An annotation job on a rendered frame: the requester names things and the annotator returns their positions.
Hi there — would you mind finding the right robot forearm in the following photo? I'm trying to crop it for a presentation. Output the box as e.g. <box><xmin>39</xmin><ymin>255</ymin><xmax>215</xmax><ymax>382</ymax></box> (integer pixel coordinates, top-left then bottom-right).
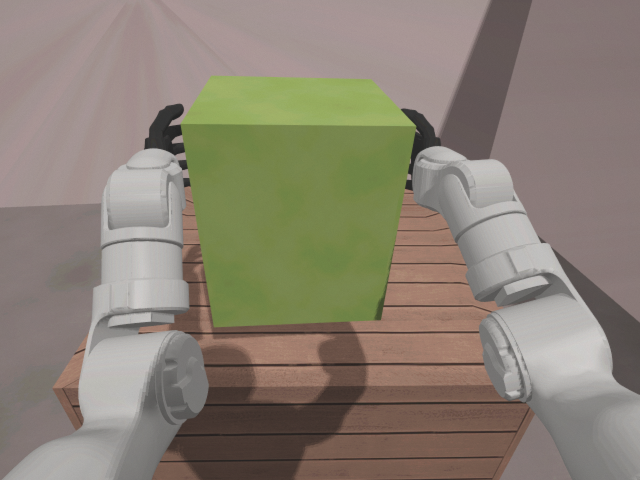
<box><xmin>412</xmin><ymin>146</ymin><xmax>613</xmax><ymax>372</ymax></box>

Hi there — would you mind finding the left robot forearm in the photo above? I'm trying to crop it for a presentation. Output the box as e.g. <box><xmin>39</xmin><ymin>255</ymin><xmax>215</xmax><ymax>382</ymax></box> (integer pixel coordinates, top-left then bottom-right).
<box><xmin>78</xmin><ymin>148</ymin><xmax>189</xmax><ymax>416</ymax></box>

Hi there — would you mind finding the robot left hand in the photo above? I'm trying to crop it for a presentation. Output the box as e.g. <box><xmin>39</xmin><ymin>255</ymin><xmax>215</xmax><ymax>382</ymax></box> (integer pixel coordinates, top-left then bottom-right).
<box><xmin>144</xmin><ymin>104</ymin><xmax>191</xmax><ymax>187</ymax></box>

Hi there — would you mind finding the carton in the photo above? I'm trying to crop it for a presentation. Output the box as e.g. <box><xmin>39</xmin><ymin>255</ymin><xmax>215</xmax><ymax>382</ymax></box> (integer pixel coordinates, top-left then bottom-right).
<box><xmin>181</xmin><ymin>76</ymin><xmax>416</xmax><ymax>327</ymax></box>

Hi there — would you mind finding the left robot upper arm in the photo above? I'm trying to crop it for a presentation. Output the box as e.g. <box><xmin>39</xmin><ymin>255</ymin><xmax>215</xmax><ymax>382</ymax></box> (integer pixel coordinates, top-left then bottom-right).
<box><xmin>2</xmin><ymin>330</ymin><xmax>209</xmax><ymax>480</ymax></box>

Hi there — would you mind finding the robot right hand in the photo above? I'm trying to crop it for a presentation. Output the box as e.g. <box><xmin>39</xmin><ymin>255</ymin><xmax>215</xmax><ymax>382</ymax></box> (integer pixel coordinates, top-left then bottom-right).
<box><xmin>401</xmin><ymin>109</ymin><xmax>441</xmax><ymax>191</ymax></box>

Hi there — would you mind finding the pedestal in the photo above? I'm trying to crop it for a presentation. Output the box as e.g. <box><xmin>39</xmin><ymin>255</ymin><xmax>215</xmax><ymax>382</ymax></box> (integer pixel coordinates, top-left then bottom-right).
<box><xmin>52</xmin><ymin>186</ymin><xmax>535</xmax><ymax>480</ymax></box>

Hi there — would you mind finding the right robot upper arm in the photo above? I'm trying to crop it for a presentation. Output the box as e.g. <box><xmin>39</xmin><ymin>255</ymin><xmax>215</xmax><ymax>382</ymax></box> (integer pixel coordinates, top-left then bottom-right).
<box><xmin>479</xmin><ymin>293</ymin><xmax>640</xmax><ymax>480</ymax></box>

